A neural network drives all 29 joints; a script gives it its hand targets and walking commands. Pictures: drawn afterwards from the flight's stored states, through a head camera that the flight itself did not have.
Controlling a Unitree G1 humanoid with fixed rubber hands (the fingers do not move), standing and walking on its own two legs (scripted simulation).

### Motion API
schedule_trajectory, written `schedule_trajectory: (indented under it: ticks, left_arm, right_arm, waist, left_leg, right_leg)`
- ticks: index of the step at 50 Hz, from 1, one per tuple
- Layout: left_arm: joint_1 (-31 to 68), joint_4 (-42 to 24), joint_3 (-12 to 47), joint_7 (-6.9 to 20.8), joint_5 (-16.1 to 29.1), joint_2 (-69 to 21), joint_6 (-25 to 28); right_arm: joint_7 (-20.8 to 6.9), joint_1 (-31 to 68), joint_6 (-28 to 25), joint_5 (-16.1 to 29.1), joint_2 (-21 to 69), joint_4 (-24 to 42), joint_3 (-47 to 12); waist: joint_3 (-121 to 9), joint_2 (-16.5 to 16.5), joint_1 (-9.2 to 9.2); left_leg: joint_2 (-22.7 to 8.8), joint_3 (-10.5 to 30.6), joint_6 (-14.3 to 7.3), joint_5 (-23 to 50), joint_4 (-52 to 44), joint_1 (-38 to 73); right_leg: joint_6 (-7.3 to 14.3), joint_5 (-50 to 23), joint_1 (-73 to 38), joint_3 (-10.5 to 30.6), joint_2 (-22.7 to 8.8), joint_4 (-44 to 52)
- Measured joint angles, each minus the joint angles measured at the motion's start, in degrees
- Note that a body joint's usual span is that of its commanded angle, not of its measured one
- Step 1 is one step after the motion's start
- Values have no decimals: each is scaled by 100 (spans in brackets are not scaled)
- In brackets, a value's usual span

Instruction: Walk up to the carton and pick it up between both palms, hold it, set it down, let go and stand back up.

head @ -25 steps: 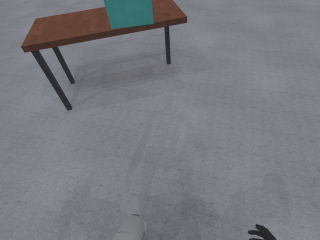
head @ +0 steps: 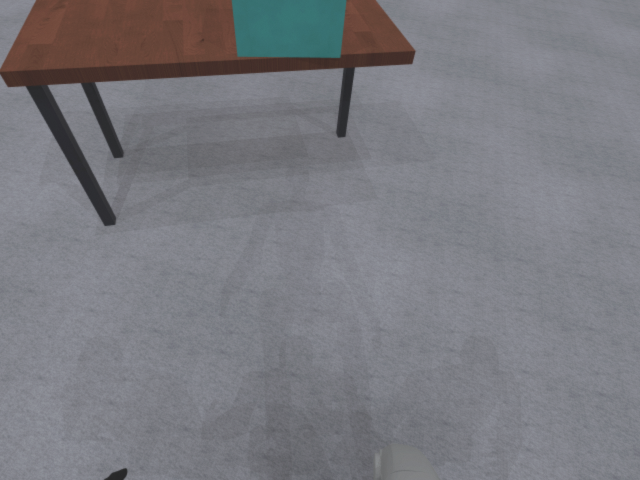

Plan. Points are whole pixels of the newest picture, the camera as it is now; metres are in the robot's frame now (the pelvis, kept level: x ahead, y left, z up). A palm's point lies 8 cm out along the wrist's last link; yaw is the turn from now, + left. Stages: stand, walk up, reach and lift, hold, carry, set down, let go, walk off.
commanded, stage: walk up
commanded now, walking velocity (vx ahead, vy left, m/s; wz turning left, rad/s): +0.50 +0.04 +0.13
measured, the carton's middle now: out of the picture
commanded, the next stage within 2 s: none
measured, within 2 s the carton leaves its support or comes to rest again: neither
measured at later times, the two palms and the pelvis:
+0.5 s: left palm (190, 327) +0.38 +0.21 -0.15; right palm (476, 430) +0.21 -0.25 -0.16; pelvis +0.30 -0.03 -0.03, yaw +3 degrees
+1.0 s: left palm (176, 276) +0.48 +0.25 -0.15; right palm (381, 198) +0.71 -0.17 -0.17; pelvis +0.60 +0.04 -0.03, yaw +0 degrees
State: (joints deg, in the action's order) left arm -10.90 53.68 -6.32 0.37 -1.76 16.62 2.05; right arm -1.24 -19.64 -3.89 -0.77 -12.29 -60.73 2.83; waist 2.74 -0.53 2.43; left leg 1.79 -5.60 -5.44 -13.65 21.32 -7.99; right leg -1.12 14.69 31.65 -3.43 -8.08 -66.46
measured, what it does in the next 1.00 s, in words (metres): walks ahead: right foot, then left foot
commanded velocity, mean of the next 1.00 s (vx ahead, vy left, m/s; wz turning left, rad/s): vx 0.49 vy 0.12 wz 0.01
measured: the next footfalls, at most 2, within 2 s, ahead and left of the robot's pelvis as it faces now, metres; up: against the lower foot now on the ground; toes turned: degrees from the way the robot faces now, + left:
right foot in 0.40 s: +0.37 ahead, -0.08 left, +0.00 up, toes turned -10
left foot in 0.92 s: +0.71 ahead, +0.11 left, +0.00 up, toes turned +7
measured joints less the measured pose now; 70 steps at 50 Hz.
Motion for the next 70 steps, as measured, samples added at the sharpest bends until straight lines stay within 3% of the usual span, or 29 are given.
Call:
schedule_trajectory:
  ticks: [7, 12, 17, 20, 21, 23, 25, 27, 32, 35, 40, 44, 46, 48, 51, 53, 57, 62, 67, 70]
  left_arm:
    - [472, -35, 235, 126, 37, -328, -225]
    - [816, 14, 407, 138, 92, -577, -243]
    - [1049, -71, 501, 49, 173, -761, -142]
    - [951, -21, 518, -3, 148, -837, -9]
    - [870, 28, 482, -13, 119, -862, 50]
    - [595, 106, 409, -60, 90, -773, 78]
    - [156, 303, 320, -110, 121, -581, 47]
    - [-347, 536, 264, -135, 152, -452, 65]
    - [-1258, 1051, 325, -35, 146, -537, 133]
    - [-1627, 1185, 416, -3, 130, -716, 241]
    - [-1915, 1151, 539, -60, 153, -967, 378]
    - [-1977, 1165, 583, -221, 118, -1039, 364]
    - [-2023, 1239, 566, -293, 124, -1012, 298]
    - [-1815, 1308, 535, -293, 149, -914, 191]
    - [-1457, 1176, 476, -189, 188, -914, 98]
    - [-1131, 1022, 387, -134, 190, -772, 107]
    - [-293, 510, 261, -61, 70, -471, 113]
    - [423, 146, 240, 25, 42, -430, -26]
    - [663, 192, 350, 40, 100, -556, -126]
    - [738, 272, 436, -4, 127, -680, -84]
  right_arm:
    - [91, -914, -117, 59, 314, -387, -208]
    - [180, -1179, -141, 16, 726, -376, -379]
    - [217, -1242, -109, -46, 800, -447, -375]
    - [266, -1278, -110, -6, 653, -548, -310]
    - [272, -1226, -79, 26, 601, -613, -298]
    - [250, -1090, 32, 44, 559, -606, -253]
    - [211, -894, 117, 10, 447, -512, -159]
    - [162, -533, 148, -12, 219, -372, -34]
    - [71, 577, 220, -3, -199, 212, 74]
    - [-36, 990, 322, 20, -138, 379, 1]
    - [-166, 1376, 362, 20, 151, 491, -167]
    - [-169, 1703, 274, -37, 305, 559, -261]
    - [-135, 1744, 158, -40, 351, 589, -255]
    - [-79, 1692, 57, -93, 385, 518, -166]
    - [-9, 1360, 40, -46, 186, 356, -7]
    - [17, 984, 2, -74, 100, 143, 30]
    - [122, 174, -95, 53, 84, -322, -4]
    - [167, -554, -127, 17, 306, -707, -145]
    - [202, -776, -145, -43, 566, -696, -281]
    - [236, -752, -141, -77, 673, -662, -320]
  waist:
    - [-375, -114, 50]
    - [-289, -83, 282]
    - [-92, 26, 243]
    - [-15, 147, 137]
    - [10, 230, 67]
    - [-4, 124, -61]
    - [-114, -59, -195]
    - [-176, -81, -348]
    - [64, 152, -438]
    - [136, 198, -486]
    - [165, 180, -764]
    - [250, 147, -916]
    - [247, 91, -844]
    - [372, -143, -679]
    - [292, 143, -396]
    - [182, 180, -270]
    - [78, 76, -124]
    - [-11, -95, -110]
    - [25, -159, 70]
    - [116, -143, 161]
  left_leg:
    - [211, -21, -53, -316, -693, 887]
    - [197, 207, 23, -508, -1108, 1396]
    - [17, 201, 191, -1058, -918, 1813]
    - [-148, 137, 365, -1589, 372, 1741]
    - [-280, 138, 434, -1249, 1304, 1472]
    - [-161, 403, 502, -1152, 3524, 626]
    - [-96, 399, 467, -914, 5046, -198]
    - [-250, 375, 458, -440, 5538, -922]
    - [-656, 657, 525, 306, 4849, -2447]
    - [-734, 514, 579, 764, 4143, -2931]
    - [-622, -75, 622, 1320, 2575, -2919]
    - [-315, -436, 472, 1088, 1279, -2345]
    - [-101, -513, 264, 983, 697, -1802]
    - [190, -614, 43, 658, 880, -1559]
    - [82, -516, -57, 154, 1076, -1171]
    - [37, -448, -22, 109, 692, -679]
    - [20, -242, 21, 59, -19, 106]
    - [21, -133, 98, -98, -500, 715]
    - [16, -109, 226, -336, -774, 1115]
    - [4, -104, 316, -635, -649, 1257]
  right_leg:
    - [-46, -986, 615, -169, 93, 701]
    - [-16, -861, 565, -464, 285, 1522]
    - [222, -402, 139, -884, 732, 2567]
    - [511, -422, -608, -1138, 989, 3289]
    - [695, -295, -743, -1190, 1063, 3174]
    - [866, 178, -1021, -1173, 960, 2891]
    - [753, 209, -1535, -1072, 796, 3123]
    - [697, 300, -2057, -909, 750, 3509]
    - [547, 421, -2970, -683, 647, 4303]
    - [452, 500, -3312, -647, 570, 4627]
    - [284, 649, -3749, -622, 546, 5155]
    - [106, 993, -4056, -603, 532, 5225]
    - [11, 1396, -4054, -611, 411, 4644]
    - [88, 1294, -3693, -553, 15, 3132]
    - [207, 1327, -2365, -79, 231, 18]
    - [263, 806, -1630, 38, 297, -692]
    - [218, 125, -558, 77, 99, -293]
    - [-20, -390, 260, 86, 17, 559]
    - [-100, -719, 269, -260, 198, 1809]
    - [-30, -680, -86, -431, 429, 2693]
